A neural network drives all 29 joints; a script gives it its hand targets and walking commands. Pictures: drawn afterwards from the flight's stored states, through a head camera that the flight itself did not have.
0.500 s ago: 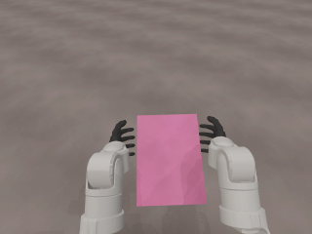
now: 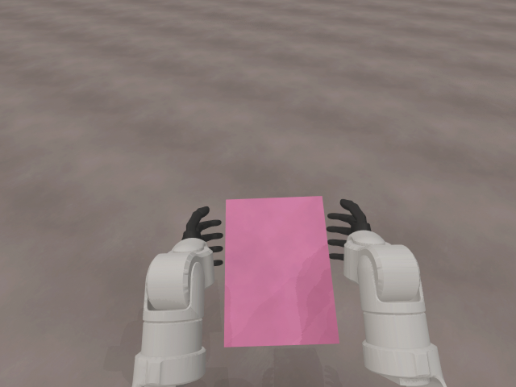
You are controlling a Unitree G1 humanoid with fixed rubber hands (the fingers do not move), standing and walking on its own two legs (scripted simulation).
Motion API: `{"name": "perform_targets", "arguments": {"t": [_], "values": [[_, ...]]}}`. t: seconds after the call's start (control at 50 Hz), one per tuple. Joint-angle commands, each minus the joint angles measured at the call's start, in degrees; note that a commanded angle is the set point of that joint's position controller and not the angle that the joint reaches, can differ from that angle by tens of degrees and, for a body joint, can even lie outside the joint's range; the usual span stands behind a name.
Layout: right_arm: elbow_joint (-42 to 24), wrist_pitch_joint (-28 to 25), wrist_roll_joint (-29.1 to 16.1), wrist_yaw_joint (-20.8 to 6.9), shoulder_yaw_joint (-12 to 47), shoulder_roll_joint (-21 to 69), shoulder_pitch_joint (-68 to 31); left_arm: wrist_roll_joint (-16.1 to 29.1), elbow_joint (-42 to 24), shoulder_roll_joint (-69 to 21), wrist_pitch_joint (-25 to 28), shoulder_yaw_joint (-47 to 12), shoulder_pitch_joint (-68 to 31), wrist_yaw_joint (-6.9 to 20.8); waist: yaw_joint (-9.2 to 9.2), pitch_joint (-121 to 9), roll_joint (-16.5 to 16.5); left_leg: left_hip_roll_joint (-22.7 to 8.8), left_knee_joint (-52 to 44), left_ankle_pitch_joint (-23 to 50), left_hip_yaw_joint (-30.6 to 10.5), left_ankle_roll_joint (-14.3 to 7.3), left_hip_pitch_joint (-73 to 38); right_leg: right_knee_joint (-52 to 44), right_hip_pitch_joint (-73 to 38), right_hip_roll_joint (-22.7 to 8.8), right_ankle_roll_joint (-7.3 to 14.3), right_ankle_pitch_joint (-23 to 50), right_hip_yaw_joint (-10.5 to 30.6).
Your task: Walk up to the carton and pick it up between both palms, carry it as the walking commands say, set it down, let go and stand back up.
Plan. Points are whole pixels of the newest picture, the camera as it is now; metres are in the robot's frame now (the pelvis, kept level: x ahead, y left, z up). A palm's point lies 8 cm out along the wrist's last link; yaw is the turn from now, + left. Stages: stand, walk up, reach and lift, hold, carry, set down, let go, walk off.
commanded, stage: carry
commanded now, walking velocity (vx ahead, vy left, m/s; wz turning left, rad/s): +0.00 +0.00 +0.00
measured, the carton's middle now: (276, 273) +0.31 +0.00 +0.00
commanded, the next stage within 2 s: none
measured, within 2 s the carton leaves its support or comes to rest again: neither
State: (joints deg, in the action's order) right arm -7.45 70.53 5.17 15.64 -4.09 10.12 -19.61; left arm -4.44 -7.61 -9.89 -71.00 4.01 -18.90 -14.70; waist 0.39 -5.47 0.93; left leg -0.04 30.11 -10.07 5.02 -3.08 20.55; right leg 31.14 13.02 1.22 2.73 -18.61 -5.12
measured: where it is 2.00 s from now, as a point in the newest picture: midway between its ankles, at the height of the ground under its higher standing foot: outside the picture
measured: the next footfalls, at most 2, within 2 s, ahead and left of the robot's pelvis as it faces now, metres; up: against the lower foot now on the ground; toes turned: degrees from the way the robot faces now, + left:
none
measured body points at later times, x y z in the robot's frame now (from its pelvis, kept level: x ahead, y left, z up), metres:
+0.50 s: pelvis -0.03 -0.01 +0.00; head -0.04 +0.00 +0.45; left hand +0.28 +0.11 +0.08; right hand +0.29 -0.13 +0.09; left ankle +0.07 +0.09 -0.73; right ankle -0.02 -0.09 -0.73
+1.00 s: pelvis -0.03 -0.02 +0.00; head -0.06 -0.01 +0.45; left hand +0.27 +0.11 +0.08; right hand +0.28 -0.14 +0.09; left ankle +0.07 +0.09 -0.73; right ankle -0.02 -0.09 -0.73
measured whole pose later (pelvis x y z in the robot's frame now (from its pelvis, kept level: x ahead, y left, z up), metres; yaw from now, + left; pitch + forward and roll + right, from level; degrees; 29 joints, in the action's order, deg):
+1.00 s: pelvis -0.03 -0.02 +0.00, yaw +0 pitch +0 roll -1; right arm -3.1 63.2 3.6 14.5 -5.4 9.8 -18.6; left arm -3.3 -3.7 -9.5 -64.2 4.9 -17.5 -13.6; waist 0.1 -3.8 0.5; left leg -1.5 30.0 -7.1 4.1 -1.7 22.6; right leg 32.3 15.6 2.6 4.4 -16.7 -6.2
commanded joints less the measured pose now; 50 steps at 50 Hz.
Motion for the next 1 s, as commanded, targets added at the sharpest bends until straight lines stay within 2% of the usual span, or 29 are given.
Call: {"name": "perform_targets", "arguments": {"t": [0.0,0.02,0.04,0.06,0.08,0.12,0.2,0.22,0.24,0.28,0.3,0.44,0.48,0.5,0.54,0.58,0.6,0.62,0.64,0.66,0.68,0.72,0.74,0.76,0.8,0.82,0.9,0.92,0.98], "values": [[-13.04,-3.02,-19.64,-12.92,26.97,62.97,-24.27,19.26,-14.85,-62.60,2.96,-28.74,-25.62,12.11,-0.26,-16.43,-3.64,-8.57,-7.88,-4.82,-10.35,-1.99,-6.77,-6.79,0.89,-6.48,1.37,-0.39,7.27],[-5.21,-2.31,-16.99,-13.40,25.49,65.07,-21.47,18.08,-11.71,-63.51,2.80,-29.37,-28.97,12.26,-0.36,-15.13,-3.43,-8.48,-8.90,-7.30,-10.15,-1.62,-6.99,-8.13,2.34,-7.01,1.14,-2.59,7.35],[-10.08,-2.06,-19.03,-12.62,25.74,65.05,-24.18,19.73,-15.69,-64.01,2.55,-29.30,-30.52,11.49,-0.50,-15.51,-3.14,-8.71,-8.61,-7.17,-9.76,-1.33,-7.06,-8.15,2.36,-6.95,1.33,-3.19,7.18],[-3.51,-1.32,-16.97,-13.04,25.55,64.24,-21.08,16.37,-7.71,-62.00,1.76,-26.73,-24.38,11.99,-0.46,-14.34,-2.12,-8.54,-9.00,-8.96,-10.38,-1.50,-5.88,-8.88,2.52,-7.01,1.21,-4.27,7.25],[-7.80,-1.31,-17.42,-12.24,24.31,62.55,-20.32,18.90,-12.81,-62.43,1.60,-28.06,-26.45,11.38,-0.58,-16.09,-2.29,-8.20,-8.55,-6.48,-10.35,-0.94,-7.15,-8.81,1.98,-7.14,1.66,-3.26,7.60],[-1.46,-1.78,-15.46,-12.74,22.28,60.62,-19.56,16.16,-5.21,-59.45,2.27,-24.36,-23.70,11.75,-0.32,-17.14,-0.59,-8.36,-7.24,-5.22,-9.29,-0.59,-8.26,-9.68,2.56,-7.30,1.36,-3.26,7.22],[-3.80,-3.55,-16.28,-13.44,23.66,62.15,-23.88,15.76,-5.06,-61.99,3.58,-24.94,-25.93,12.34,-0.23,-18.18,-2.98,-8.87,-7.41,-1.65,-9.97,-0.95,-8.06,-6.52,0.17,-7.15,1.65,2.35,6.54],[-3.96,-3.80,-16.28,-13.29,24.35,62.83,-24.93,16.16,-4.85,-62.64,3.93,-25.01,-26.84,12.82,-0.48,-15.49,0.41,-8.83,-6.89,-0.01,-9.33,-0.84,-6.19,-6.73,0.79,-6.91,1.20,2.39,6.31],[-8.01,-4.50,-17.99,-13.21,24.26,62.93,-25.44,17.58,-8.09,-63.52,4.54,-25.13,-27.40,12.30,-0.24,-18.22,-1.86,-8.01,-6.18,-0.56,-9.18,-0.94,-7.20,-6.74,0.64,-7.38,1.60,2.33,7.08],[-4.75,-5.16,-17.11,-13.12,23.32,61.51,-25.52,15.77,-4.17,-61.38,5.21,-22.14,-25.88,12.32,-0.17,-16.02,0.38,-7.72,-4.80,-0.56,-7.86,-0.83,-6.87,-8.40,2.31,-7.90,1.25,2.88,7.81],[-8.67,-4.88,-18.08,-12.78,24.66,63.07,-24.09,18.31,-10.02,-63.75,4.70,-26.17,-27.19,12.11,-0.57,-18.51,-0.90,-7.41,-3.93,1.49,-7.21,-1.05,-9.48,-8.01,2.06,-8.41,1.68,3.72,8.17],[1.31,-7.86,-13.65,-12.89,18.24,54.81,-23.49,12.55,1.18,-55.55,7.89,-18.20,-24.36,12.13,-0.45,-20.65,0.46,-7.46,-1.55,7.11,-6.65,-1.19,-8.86,-6.03,-0.83,-9.02,1.53,13.01,7.43],[-7.34,-8.17,-17.02,-12.00,22.12,57.65,-23.57,16.11,-6.61,-58.44,7.98,-22.01,-23.62,11.64,-0.54,-21.50,0.49,-7.56,-1.94,6.77,-6.61,-1.02,-9.58,-5.98,-1.44,-8.46,1.93,12.27,7.00],[-1.23,-8.59,-14.80,-12.52,20.79,57.14,-21.04,14.41,-0.52,-58.66,8.44,-21.38,-21.45,12.24,-0.60,-21.51,-0.67,-7.88,-2.22,6.07,-6.98,-1.23,-9.68,-5.48,-0.75,-8.15,1.61,10.73,7.06],[-2.94,-8.97,-15.75,-13.38,22.95,59.38,-22.22,14.39,-4.34,-59.53,9.05,-23.73,-23.63,12.48,-0.36,-20.40,-3.45,-8.45,-3.69,6.96,-8.01,-1.19,-9.70,-4.78,-0.59,-7.67,1.70,8.00,6.89],[-10.72,-8.47,-18.58,-12.85,24.88,61.09,-23.32,18.64,-15.02,-62.12,8.84,-27.92,-28.33,11.65,-0.60,-23.31,-5.95,-9.74,-3.90,13.09,-9.74,-1.59,-12.22,-2.41,-1.13,-6.23,1.80,6.75,6.48],[-1.29,-9.48,-14.88,-12.87,19.35,55.72,-24.00,14.48,-4.47,-56.45,9.64,-21.85,-27.62,11.76,-0.52,-21.67,-3.94,-9.18,-3.39,11.80,-9.08,-1.99,-10.51,-3.12,-1.17,-6.58,1.38,8.31,6.43],[-4.77,-9.84,-15.45,-12.60,20.66,56.36,-20.83,15.45,-6.53,-58.03,9.72,-23.58,-23.77,11.64,-0.56,-22.16,-4.71,-8.32,-2.07,11.71,-6.94,-1.28,-10.51,-3.91,-1.19,-7.45,1.42,11.66,6.82],[-16.78,-9.15,-20.11,-11.83,26.34,60.11,-21.04,19.68,-17.91,-61.47,9.00,-28.25,-22.94,10.92,-0.49,-24.99,-3.09,-8.27,-2.15,12.68,-7.70,-2.07,-11.93,-2.39,-3.62,-7.67,2.13,14.89,7.46],[-4.34,-9.09,-15.44,-12.50,21.99,56.49,-18.03,15.08,-7.61,-56.77,9.34,-23.93,-21.92,11.47,-0.48,-22.65,-2.22,-8.40,-1.92,12.19,-6.99,-1.95,-10.73,-3.12,-2.77,-7.80,1.62,15.83,7.23],[-12.08,-8.95,-19.20,-11.77,24.06,57.32,-22.07,18.26,-13.86,-57.31,9.09,-24.62,-24.33,10.73,-0.29,-23.26,-1.13,-7.93,-2.17,8.53,-7.56,-1.76,-9.06,-4.25,-4.04,-8.02,1.90,14.10,7.79],[-2.40,-9.34,-14.08,-11.79,19.15,52.68,-21.56,13.36,-2.82,-53.78,9.66,-19.69,-22.48,10.86,-0.39,-22.83,3.16,-8.43,-1.66,10.07,-8.14,-2.37,-7.79,-3.80,-4.25,-7.71,1.28,14.37,6.23],[-5.33,-9.26,-15.69,-12.00,22.44,54.42,-20.18,13.45,-6.42,-54.31,9.85,-21.67,-20.00,10.64,-0.40,-23.14,1.05,-8.29,-2.52,7.83,-7.79,-2.21,-10.39,-4.16,-2.59,-8.16,2.06,11.79,7.52],[2.49,-9.53,-12.80,-12.76,20.70,52.55,-16.35,10.53,2.95,-52.85,10.00,-19.52,-15.19,11.63,-0.43,-23.23,1.26,-8.36,-3.01,9.38,-7.86,-1.78,-10.18,-3.52,-3.39,-7.37,1.81,11.68,6.08],[-14.28,-9.91,-19.44,-11.83,26.18,57.75,-21.60,17.05,-13.21,-57.99,9.93,-25.72,-19.46,10.92,-0.43,-21.65,-1.16,-7.95,-2.60,8.20,-6.91,-1.67,-10.42,-4.24,-0.92,-8.23,2.05,11.61,7.40],[-4.15,-10.59,-15.13,-12.40,21.07,53.95,-21.33,14.45,-5.64,-54.40,10.94,-21.96,-22.59,11.69,-0.50,-20.60,-1.07,-7.97,-2.63,6.92,-7.26,-1.98,-10.81,-5.08,0.61,-8.18,1.70,10.08,7.64],[-3.79,-10.29,-14.62,-12.36,21.16,54.56,-20.52,14.14,-5.29,-55.06,10.45,-22.49,-22.12,11.92,-0.73,-19.57,-1.84,-7.26,-2.52,2.79,-6.34,-1.13,-8.90,-7.33,0.70,-9.46,1.90,9.23,8.73],[-8.04,-9.93,-16.39,-11.82,22.99,56.83,-20.55,16.23,-11.27,-56.56,10.28,-24.61,-24.13,11.45,-0.77,-19.39,0.84,-7.51,-1.74,5.28,-6.54,-1.09,-8.01,-6.45,-0.58,-9.43,1.72,13.37,8.02],[0.80,-9.76,-12.75,-12.03,19.06,53.40,-16.08,13.33,-3.28,-53.73,9.93,-22.10,-21.96,11.30,-0.65,-19.04,-1.81,-7.67,-2.62,5.68,-6.95,-0.83,-8.76,-6.15,-0.07,-8.44,2.05,11.75,7.81]]}}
